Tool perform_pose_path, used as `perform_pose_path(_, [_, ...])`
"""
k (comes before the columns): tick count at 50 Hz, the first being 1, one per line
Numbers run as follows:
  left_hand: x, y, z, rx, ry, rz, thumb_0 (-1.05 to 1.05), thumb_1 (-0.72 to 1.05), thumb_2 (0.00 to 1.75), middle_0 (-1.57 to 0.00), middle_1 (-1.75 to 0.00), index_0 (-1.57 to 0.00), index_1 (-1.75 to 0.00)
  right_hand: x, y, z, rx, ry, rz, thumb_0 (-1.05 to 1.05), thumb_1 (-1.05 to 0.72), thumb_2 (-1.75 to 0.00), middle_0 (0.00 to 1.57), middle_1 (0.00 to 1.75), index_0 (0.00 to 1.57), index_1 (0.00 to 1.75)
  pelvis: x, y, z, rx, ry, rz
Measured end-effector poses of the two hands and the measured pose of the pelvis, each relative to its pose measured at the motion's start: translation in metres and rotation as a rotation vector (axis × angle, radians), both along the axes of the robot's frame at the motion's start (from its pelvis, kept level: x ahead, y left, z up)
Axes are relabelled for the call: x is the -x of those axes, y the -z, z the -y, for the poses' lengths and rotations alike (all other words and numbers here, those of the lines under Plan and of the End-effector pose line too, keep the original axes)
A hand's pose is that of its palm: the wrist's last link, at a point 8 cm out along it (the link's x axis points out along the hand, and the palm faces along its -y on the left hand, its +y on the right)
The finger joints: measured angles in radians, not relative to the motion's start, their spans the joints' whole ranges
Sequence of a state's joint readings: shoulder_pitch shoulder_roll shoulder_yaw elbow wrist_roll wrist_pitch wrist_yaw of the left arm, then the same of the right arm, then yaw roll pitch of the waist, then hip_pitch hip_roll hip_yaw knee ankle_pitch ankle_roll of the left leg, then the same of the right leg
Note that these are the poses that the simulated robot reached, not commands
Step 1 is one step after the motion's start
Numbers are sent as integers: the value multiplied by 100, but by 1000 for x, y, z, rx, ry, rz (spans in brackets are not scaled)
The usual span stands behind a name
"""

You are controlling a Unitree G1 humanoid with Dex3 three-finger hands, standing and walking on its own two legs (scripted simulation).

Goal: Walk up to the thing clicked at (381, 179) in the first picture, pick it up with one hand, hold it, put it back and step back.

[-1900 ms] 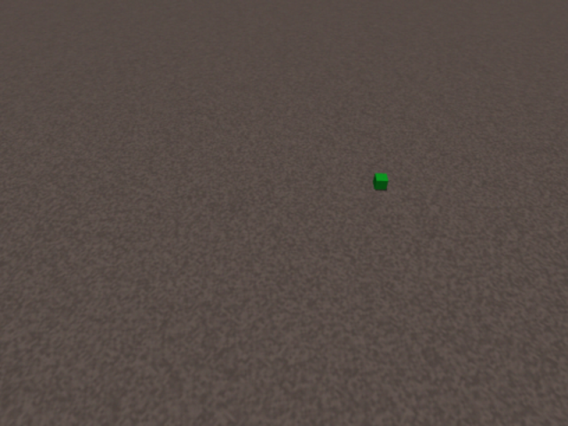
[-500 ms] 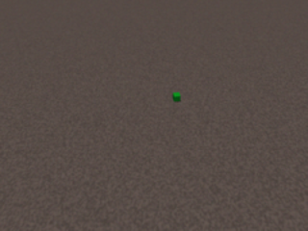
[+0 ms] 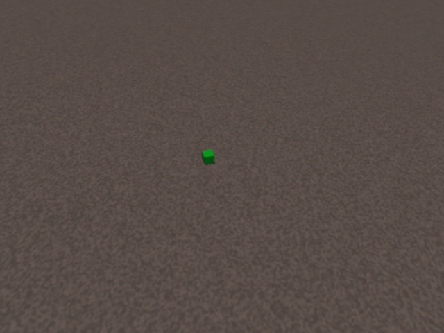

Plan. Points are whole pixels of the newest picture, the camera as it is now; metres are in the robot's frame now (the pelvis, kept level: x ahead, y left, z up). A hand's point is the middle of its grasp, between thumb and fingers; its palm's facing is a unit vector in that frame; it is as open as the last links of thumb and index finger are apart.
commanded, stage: walk up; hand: left
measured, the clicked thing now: (207, 156) +1.22 +0.08 -0.72
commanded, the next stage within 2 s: none
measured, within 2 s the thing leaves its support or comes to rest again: neither
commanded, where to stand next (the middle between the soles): +0.81 -0.10 m, yaw -8 degrees
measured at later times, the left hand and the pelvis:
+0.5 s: hand (144, 228) +0.38 +0.19 -0.10, palm faces -0.13 -0.91 -0.38, open 7.4 cm; pelvis +0.24 -0.06 +0.01, yaw -7 degrees
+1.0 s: hand (150, 176) +0.55 +0.22 -0.13, palm faces -0.22 -0.91 -0.35, open 7.4 cm; pelvis +0.45 -0.05 +0.02, yaw -9 degrees
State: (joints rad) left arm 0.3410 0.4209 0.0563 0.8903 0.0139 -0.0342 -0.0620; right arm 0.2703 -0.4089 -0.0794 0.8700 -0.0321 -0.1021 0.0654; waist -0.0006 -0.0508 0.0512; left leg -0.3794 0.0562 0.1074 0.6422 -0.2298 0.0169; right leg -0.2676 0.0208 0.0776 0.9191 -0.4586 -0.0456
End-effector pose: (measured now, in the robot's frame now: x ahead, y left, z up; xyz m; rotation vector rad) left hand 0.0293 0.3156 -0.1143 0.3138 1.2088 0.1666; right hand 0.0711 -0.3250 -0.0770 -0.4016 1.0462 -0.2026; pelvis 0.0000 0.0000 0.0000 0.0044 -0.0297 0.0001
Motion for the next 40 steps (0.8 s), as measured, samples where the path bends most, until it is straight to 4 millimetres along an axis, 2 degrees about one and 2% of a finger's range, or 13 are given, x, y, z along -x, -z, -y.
perform_pose_path(6, [-108, -18, 0, 0, 104, 65, 1, 90, 90, -20, -30, -20, -30, -8, -14, -2, -9, 97, -44, 0, -91, -90, 21, 30, 21, 30, -55, -16, 2, -15, 43, -1])
perform_pose_path(10, [-178, -32, 10, -7, 156, 107, 1, 90, 90, -20, -30, -20, -30, -15, -12, 7, -17, 134, -104, 0, -90, -90, 21, 30, 21, 30, -92, -20, 9, -14, 63, -1])
perform_pose_path(15, [-264, -41, 35, -26, 213, 156, 1, 90, 90, -20, -30, -20, -30, -39, 7, 29, -39, 187, -160, 0, -90, -90, 21, 30, 21, 30, -144, -11, 27, -18, 86, 2])
perform_pose_path(17, [-295, -39, 47, -43, 224, 189, 0, 90, 90, -20, -30, -20, -30, -56, 22, 42, -45, 197, -173, 0, -90, -90, 21, 30, 21, 30, -169, -1, 39, -20, 86, 4])
perform_pose_path(19, [-319, -38, 58, -56, 215, 229, 0, 90, 90, -20, -30, -20, -30, -78, 34, 51, -50, 201, -186, 0, -90, -90, 21, 30, 21, 30, -187, 6, 49, 0, 91, 15])
perform_pose_path(22, [-336, -43, 72, -47, 191, 242, 0, 90, 90, -20, -30, -20, -30, -122, 36, 55, -70, 186, -167, 1, -91, -90, 20, 30, 21, 30, -211, 1, 55, -3, 105, 23])
perform_pose_path(27, [-344, -47, 76, -43, 170, 172, 0, 90, 90, -20, -30, -20, -30, -200, 23, 53, -94, 132, -75, 0, -91, -90, 20, 30, 20, 30, -252, -12, 58, 6, 126, 13])
perform_pose_path(34, [-361, -31, 52, -35, 127, 73, 0, 90, 90, -21, -30, -21, -30, -285, 9, 47, -69, 84, -50, 0, -91, -90, 20, 30, 21, 30, -315, -11, 48, 25, 126, -2])
perform_pose_path(37, [-380, -15, 36, -35, 122, 33, 0, 90, 90, -21, -30, -21, -30, -320, 7, 43, -34, 82, -25, 0, -91, -90, 20, 30, 21, 30, -348, -1, 38, 18, 128, -3])
perform_pose_path(40, [-406, -5, 30, -41, 129, -10, 1, 90, 90, -20, -30, -20, -30, -342, 2, 38, -17, 110, 16, 0, -91, -90, 20, 30, 21, 30, -374, 1, 33, 5, 143, 2])
